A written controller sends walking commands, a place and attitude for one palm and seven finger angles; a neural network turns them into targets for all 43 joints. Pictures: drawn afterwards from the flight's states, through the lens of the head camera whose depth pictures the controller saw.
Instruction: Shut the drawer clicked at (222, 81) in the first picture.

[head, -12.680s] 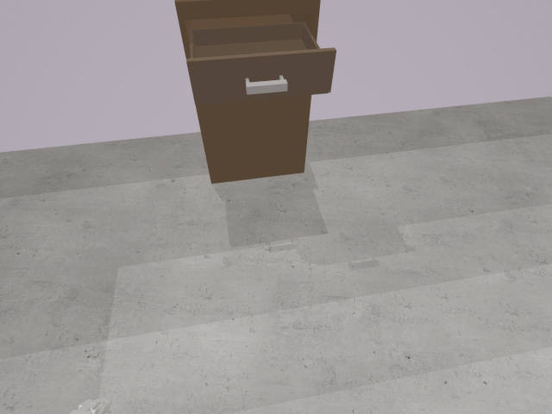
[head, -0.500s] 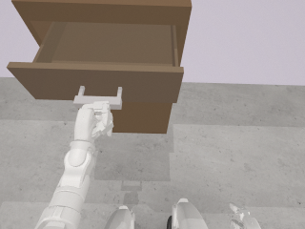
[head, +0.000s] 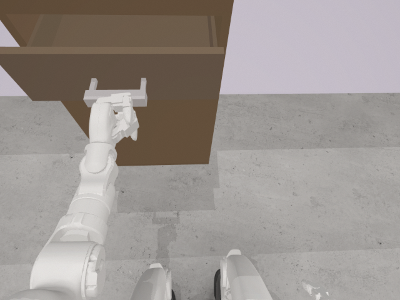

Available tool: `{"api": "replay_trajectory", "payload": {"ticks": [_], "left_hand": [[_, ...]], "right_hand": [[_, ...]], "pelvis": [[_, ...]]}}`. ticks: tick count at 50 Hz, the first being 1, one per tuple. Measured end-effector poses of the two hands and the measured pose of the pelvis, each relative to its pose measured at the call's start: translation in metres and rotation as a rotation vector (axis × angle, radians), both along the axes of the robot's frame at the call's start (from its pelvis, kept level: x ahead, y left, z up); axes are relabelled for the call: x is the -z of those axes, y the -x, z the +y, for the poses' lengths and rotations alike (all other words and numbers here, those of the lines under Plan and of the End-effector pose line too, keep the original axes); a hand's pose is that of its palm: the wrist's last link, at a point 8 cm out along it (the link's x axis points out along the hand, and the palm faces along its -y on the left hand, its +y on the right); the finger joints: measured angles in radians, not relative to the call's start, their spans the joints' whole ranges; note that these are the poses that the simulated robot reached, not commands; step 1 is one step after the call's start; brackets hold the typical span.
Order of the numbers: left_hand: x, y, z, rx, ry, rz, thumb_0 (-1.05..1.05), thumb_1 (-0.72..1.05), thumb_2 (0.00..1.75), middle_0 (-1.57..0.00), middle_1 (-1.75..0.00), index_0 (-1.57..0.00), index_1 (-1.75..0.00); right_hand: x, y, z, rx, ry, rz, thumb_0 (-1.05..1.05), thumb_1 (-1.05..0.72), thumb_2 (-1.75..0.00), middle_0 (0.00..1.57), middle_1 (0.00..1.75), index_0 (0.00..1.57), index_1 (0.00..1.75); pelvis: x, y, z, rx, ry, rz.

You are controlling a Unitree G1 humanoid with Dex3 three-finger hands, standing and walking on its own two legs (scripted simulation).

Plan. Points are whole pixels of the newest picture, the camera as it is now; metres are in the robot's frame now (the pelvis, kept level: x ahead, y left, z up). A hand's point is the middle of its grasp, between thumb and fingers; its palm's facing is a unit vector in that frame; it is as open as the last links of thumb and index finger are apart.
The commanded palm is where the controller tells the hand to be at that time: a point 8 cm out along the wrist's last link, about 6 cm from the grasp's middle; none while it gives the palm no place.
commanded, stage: push the drawer shut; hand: left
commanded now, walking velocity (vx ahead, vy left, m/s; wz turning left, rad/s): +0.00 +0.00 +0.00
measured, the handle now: (117, 90) +0.54 +0.15 +0.04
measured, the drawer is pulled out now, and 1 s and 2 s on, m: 0.11 0.00 0.00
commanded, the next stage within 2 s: pull the fist back off the drawer in 1.24 s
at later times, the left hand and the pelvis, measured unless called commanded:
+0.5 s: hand (136, 95) +0.52 +0.11 +0.04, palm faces -0.03 -1.00 -0.04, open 3.1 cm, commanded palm +0.50 +0.16 +0.04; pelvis +0.00 +0.01 -0.01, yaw -1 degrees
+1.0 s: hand (138, 78) +0.57 +0.11 +0.04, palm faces -0.03 -1.00 -0.04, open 3.1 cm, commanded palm +0.56 +0.15 +0.04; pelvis +0.00 +0.01 -0.01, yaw -2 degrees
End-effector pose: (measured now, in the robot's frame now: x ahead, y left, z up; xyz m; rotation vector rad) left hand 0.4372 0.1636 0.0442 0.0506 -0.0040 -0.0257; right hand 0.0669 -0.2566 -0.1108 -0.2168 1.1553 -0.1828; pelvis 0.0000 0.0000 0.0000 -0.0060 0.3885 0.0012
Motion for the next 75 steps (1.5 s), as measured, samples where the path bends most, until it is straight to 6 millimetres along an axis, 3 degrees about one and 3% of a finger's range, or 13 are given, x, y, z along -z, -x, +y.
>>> {"api": "replay_trajectory", "payload": {"ticks": [15, 38, 49, 62, 75], "left_hand": [[0.001, -0.044, 0.002, 0.006, 0.009, 0.006, -0.01, 0.85, 0.90, -1.40, -1.60, -1.40, -1.60], [-0.001, -0.089, -0.003, 0.000, 0.008, 0.015, 0.01, 0.88, 0.92, -1.40, -1.60, -1.40, -1.60], [-0.002, -0.115, -0.001, 0.003, 0.007, 0.028, 0.00, 0.85, 0.92, -1.40, -1.60, -1.40, -1.60], [0.001, -0.120, 0.010, 0.008, 0.004, 0.036, -0.05, 0.70, 0.96, -1.39, -1.60, -1.40, -1.60], [-0.001, -0.121, 0.010, 0.006, -0.004, 0.040, -0.02, 0.68, 0.99, -1.39, -1.60, -1.40, -1.60]], "right_hand": [[0.000, 0.047, -0.002, 0.056, 0.016, 0.144, 0.01, -0.90, -0.90, 0.20, 0.30, 0.20, 0.30], [0.002, 0.068, 0.012, 0.077, 0.005, 0.257, 0.01, -0.90, -0.90, 0.20, 0.30, 0.20, 0.30], [-0.001, 0.087, 0.011, 0.097, 0.028, 0.306, 0.00, -0.90, -0.90, 0.20, 0.30, 0.20, 0.30], [-0.001, 0.117, 0.016, 0.092, 0.046, 0.364, 0.00, -0.90, -0.90, 0.20, 0.30, 0.20, 0.30], [0.000, 0.139, 0.023, 0.082, 0.062, 0.363, 0.00, -0.90, -0.90, 0.20, 0.30, 0.20, 0.30]], "pelvis": [[0.003, -0.002, 0.002, 0.013, 0.005, 0.042], [0.008, -0.007, 0.008, 0.011, 0.023, 0.089], [0.014, -0.004, 0.008, 0.010, 0.036, 0.119], [0.023, 0.009, 0.010, -0.007, 0.056, 0.143], [0.031, 0.026, 0.014, -0.018, 0.069, 0.158]]}}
